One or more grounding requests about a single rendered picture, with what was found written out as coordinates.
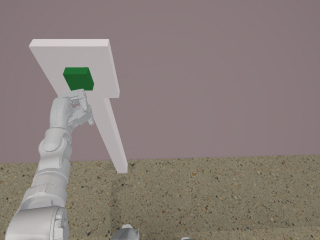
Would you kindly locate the robot left hand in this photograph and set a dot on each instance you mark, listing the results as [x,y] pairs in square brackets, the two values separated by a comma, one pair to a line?
[63,115]

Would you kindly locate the robot left thigh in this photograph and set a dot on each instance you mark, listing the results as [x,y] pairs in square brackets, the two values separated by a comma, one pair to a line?
[126,234]

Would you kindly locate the robot left shin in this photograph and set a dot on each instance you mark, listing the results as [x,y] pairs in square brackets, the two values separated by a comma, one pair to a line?
[127,226]

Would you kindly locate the panel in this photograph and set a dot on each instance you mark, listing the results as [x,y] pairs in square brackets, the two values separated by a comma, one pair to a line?
[54,55]

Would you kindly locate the button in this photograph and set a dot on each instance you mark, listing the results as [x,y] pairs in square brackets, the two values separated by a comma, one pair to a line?
[78,78]

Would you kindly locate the robot left forearm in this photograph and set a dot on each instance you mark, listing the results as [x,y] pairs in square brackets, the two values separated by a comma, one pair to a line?
[51,178]

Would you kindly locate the robot left upper arm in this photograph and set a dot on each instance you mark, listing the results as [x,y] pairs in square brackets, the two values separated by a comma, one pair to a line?
[43,223]

